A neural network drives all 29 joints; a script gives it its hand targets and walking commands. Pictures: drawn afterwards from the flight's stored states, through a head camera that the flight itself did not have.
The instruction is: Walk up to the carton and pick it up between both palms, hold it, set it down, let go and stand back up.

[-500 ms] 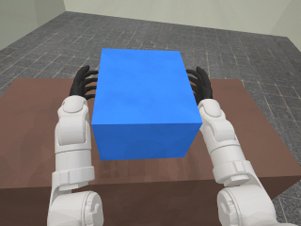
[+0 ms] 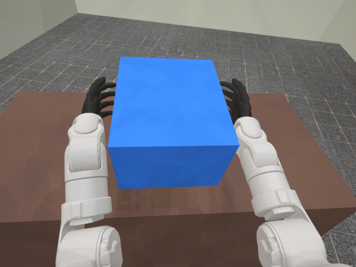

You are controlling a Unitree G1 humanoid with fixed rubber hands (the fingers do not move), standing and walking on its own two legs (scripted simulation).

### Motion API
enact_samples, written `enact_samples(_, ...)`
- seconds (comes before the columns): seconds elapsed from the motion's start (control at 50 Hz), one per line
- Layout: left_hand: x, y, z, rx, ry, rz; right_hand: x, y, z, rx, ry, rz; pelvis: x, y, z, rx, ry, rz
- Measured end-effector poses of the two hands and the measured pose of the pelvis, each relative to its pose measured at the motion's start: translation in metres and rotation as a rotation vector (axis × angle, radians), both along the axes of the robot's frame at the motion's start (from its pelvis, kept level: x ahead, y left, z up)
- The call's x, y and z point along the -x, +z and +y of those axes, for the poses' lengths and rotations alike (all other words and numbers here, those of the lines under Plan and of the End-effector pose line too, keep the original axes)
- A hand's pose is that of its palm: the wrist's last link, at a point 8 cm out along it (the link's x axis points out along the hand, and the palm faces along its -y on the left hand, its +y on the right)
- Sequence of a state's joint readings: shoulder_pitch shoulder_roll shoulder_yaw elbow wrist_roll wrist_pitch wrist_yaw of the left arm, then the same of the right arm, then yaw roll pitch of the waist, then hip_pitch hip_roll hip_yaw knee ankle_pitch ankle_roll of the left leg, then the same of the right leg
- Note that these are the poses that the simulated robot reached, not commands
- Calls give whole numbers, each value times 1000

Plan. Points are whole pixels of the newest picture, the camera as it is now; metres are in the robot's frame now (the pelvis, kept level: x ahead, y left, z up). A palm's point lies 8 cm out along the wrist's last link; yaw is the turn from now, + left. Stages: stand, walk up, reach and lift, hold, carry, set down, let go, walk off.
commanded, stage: set down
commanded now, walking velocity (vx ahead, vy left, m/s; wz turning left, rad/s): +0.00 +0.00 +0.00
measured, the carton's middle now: (168, 120) +0.39 +0.01 +0.14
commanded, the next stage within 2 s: none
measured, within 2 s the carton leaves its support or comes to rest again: neither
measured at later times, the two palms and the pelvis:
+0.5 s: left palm (105, 118) +0.39 +0.16 +0.15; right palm (242, 127) +0.37 -0.16 +0.14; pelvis +0.01 +0.00 +0.00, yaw +0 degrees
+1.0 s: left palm (106, 127) +0.40 +0.16 +0.11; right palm (237, 133) +0.37 -0.15 +0.12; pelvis +0.01 +0.00 +0.00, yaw +0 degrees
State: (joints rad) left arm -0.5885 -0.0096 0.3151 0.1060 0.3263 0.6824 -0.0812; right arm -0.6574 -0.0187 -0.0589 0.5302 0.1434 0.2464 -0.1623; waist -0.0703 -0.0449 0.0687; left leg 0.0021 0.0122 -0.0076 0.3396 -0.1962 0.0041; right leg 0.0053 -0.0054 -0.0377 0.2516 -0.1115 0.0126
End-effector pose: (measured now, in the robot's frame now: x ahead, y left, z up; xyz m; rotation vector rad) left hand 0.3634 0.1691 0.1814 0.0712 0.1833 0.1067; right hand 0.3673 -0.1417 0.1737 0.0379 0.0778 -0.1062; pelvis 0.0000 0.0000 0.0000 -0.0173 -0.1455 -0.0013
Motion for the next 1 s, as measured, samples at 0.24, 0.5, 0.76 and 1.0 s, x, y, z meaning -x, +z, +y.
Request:
enact_samples(0.24,-10,-1,-1,-13,-51,-93,1,5,-2,67,-43,-106,-3,0,0,-3,1,-17)
enact_samples(0.5,-27,-32,-14,-35,-106,-40,1,-36,-14,67,-86,-68,-8,0,-1,-4,1,-18)
enact_samples(0.76,-31,-49,-10,-1,-114,-16,0,-44,-10,79,-96,-54,-11,1,1,-3,2,-12)
enact_samples(1.0,-35,-67,-9,28,-125,21,0,-56,-9,104,-109,-23,-13,1,4,-3,3,-7)
